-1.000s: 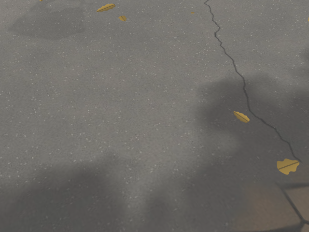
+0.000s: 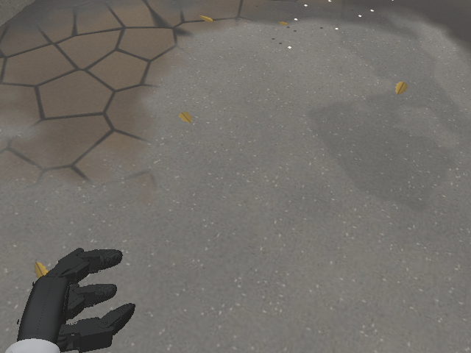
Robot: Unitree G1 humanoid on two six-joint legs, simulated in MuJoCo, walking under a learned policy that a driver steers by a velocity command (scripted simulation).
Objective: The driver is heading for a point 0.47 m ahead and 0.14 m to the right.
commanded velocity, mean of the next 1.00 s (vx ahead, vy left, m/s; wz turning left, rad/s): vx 0.53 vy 0.00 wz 0.02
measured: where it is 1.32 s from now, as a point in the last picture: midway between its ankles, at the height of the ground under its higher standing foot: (209, 323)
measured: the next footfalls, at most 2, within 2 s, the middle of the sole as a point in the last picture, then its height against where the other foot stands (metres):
right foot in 0.08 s outside the picture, level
left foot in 0.46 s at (167, 322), level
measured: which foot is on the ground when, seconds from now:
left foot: down 0.00-0.06, up 0.08-0.44, down 0.46-1.00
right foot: up 0.00-0.06, down 0.08-0.48, up 0.50-0.80, down 0.82-1.00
